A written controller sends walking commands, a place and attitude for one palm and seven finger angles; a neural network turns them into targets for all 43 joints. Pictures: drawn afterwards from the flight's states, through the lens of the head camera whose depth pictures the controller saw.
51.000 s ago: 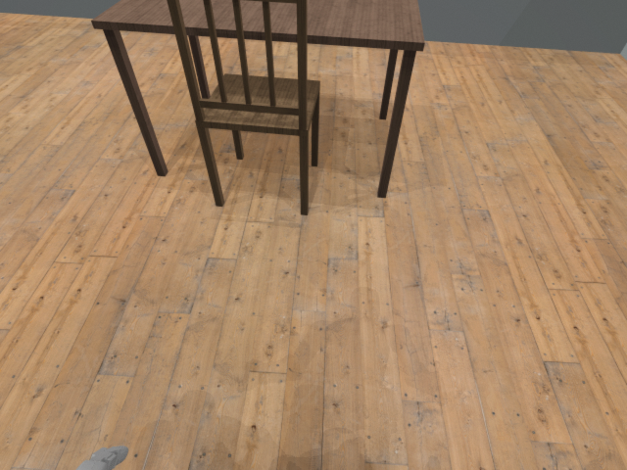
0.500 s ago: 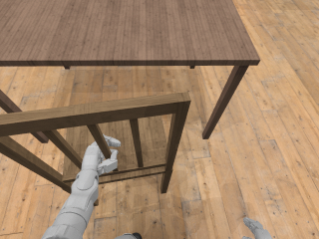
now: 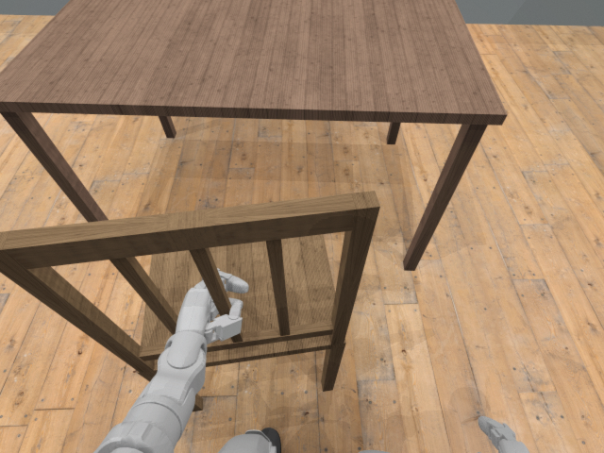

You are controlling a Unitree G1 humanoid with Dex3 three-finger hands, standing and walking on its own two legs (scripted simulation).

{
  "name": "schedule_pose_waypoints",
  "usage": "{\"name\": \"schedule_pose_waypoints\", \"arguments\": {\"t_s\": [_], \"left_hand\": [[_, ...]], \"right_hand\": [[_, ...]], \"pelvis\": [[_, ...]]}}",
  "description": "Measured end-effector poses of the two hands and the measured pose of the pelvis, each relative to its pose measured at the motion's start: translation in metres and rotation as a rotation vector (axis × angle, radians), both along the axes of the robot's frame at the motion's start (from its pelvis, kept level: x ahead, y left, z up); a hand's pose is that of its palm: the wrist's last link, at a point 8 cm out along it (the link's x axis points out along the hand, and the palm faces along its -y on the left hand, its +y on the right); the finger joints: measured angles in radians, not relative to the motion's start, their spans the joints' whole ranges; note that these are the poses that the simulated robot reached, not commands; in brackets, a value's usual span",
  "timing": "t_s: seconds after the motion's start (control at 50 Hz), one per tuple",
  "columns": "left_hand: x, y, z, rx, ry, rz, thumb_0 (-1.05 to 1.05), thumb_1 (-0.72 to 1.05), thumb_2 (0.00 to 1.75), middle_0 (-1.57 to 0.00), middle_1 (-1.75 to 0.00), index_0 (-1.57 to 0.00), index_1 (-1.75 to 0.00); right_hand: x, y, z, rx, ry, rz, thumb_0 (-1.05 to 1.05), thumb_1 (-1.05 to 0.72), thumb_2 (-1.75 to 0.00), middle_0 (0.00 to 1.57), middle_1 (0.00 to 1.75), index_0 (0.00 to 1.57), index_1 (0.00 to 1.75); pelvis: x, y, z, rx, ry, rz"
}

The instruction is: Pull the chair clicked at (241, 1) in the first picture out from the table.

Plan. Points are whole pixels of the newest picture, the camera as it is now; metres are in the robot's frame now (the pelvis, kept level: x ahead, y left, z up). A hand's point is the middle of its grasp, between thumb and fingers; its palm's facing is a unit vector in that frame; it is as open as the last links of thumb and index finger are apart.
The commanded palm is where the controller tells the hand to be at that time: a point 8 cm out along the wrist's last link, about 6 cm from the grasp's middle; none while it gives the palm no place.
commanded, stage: step backward, pulling the chair out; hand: left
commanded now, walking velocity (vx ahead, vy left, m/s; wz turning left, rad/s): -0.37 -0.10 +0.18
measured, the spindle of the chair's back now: (221, 301) +0.34 +0.13 -0.06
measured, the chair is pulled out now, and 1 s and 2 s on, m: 0.31 0.36 0.56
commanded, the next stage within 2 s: stop walking, hand still on the chair in 2.00 s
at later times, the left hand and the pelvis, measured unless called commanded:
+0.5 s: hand (235, 325) +0.30 +0.11 -0.06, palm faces +0.01 -0.99 -0.16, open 5.2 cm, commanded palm +0.28 +0.17 -0.07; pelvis -0.01 -0.01 +0.00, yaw +4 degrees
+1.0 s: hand (223, 353) +0.26 +0.12 -0.06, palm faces -0.08 -0.99 -0.12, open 5.1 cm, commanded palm +0.24 +0.17 -0.07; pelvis -0.06 +0.02 +0.00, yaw +4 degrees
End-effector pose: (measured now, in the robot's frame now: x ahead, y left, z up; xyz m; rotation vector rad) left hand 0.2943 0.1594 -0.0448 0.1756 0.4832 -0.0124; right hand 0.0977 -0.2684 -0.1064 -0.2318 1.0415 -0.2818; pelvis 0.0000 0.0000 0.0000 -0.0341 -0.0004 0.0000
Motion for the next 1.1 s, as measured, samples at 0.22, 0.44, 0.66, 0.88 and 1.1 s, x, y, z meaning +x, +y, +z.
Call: {"name": "schedule_pose_waypoints", "arguments": {"t_s": [0.22, 0.44, 0.66, 0.88, 1.1], "left_hand": [[-0.002, 0.002, -0.001, 0.005, -0.020, -0.022, 0.04, 0.72, 0.83, -0.29, -1.19, -0.50, -1.44], [-0.014, -0.002, 0.000, 0.004, -0.004, 0.067, 0.05, 0.71, 0.83, -0.30, -1.18, -0.50, -1.44], [-0.009, 0.002, -0.001, -0.008, -0.011, -0.014, 0.04, 0.71, 0.83, -0.30, -1.27, -0.50, -1.44], [-0.026, 0.007, -0.001, -0.050, -0.077, -0.041, 0.03, 0.76, 0.80, -0.23, -1.25, -0.49, -1.44], [-0.069, 0.015, 0.002, -0.009, -0.071, 0.006, 0.04, 0.74, 0.82, -0.28, -1.21, -0.46, -1.44]], "right_hand": [[-0.023, 0.021, -0.008, 0.026, 0.051, 0.045, 0.01, -0.91, -0.90, 0.20, 0.30, 0.20, 0.30], [-0.018, 0.008, -0.017, 0.048, 0.079, 0.056, 0.01, -0.91, -0.89, 0.20, 0.30, 0.20, 0.30], [0.032, 0.017, -0.007, -0.041, 0.028, 0.146, 0.01, -0.91, -0.90, 0.20, 0.30, 0.20, 0.30], [0.011, 0.058, 0.002, 0.007, -0.048, 0.131, 0.00, -0.91, -0.89, 0.20, 0.30, 0.20, 0.30], [-0.053, 0.060, -0.023, 0.114, 0.074, 0.163, 0.00, -0.91, -0.89, 0.20, 0.30, 0.20, 0.30]], "pelvis": [[-0.016, 0.000, -0.001, -0.005, 0.010, 0.014], [-0.012, -0.015, 0.001, 0.034, 0.026, 0.043], [-0.019, 0.009, 0.001, 0.052, 0.054, 0.105], [-0.050, 0.022, -0.005, 0.019, 0.032, 0.089], [-0.075, 0.001, -0.003, 0.009, 0.057, 0.060]]}}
